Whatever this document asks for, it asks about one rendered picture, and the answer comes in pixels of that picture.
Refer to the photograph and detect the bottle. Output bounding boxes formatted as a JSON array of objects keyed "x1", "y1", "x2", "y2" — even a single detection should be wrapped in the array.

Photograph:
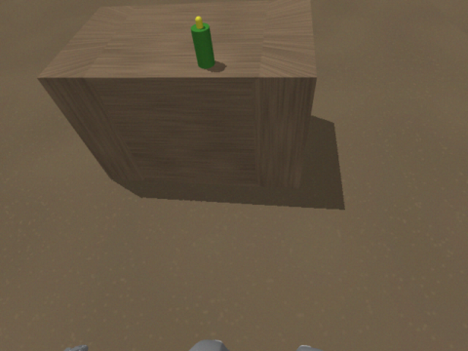
[{"x1": 191, "y1": 16, "x2": 215, "y2": 69}]

